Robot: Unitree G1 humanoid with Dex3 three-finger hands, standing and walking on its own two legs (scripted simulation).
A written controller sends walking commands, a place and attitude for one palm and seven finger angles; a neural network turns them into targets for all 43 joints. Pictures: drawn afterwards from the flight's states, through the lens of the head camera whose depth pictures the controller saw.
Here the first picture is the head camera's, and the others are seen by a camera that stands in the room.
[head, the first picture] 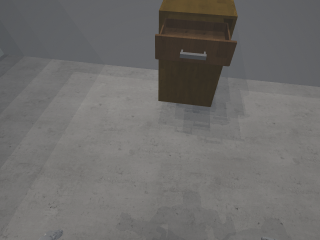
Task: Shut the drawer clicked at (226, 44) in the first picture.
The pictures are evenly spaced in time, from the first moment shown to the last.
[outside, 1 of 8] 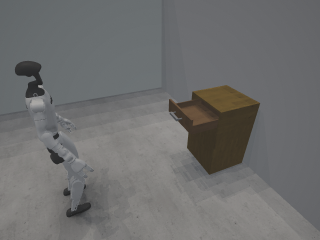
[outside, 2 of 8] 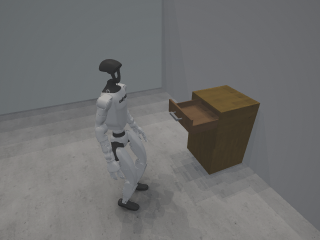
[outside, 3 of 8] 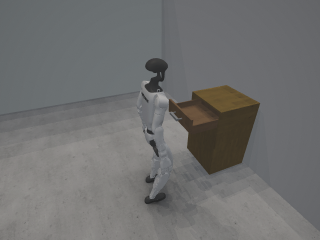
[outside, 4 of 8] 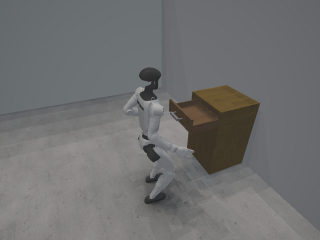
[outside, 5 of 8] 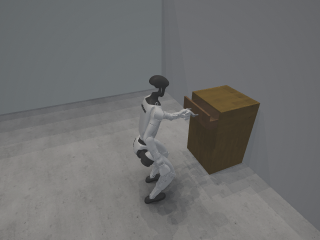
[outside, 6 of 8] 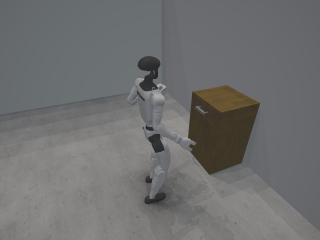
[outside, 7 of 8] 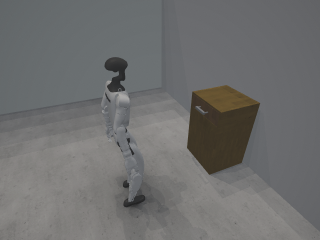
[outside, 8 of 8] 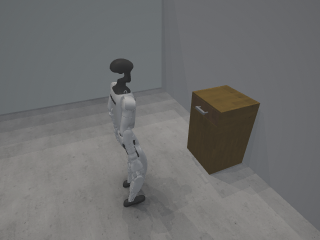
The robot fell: no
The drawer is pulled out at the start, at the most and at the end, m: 0.28 0.28 0.00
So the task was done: yes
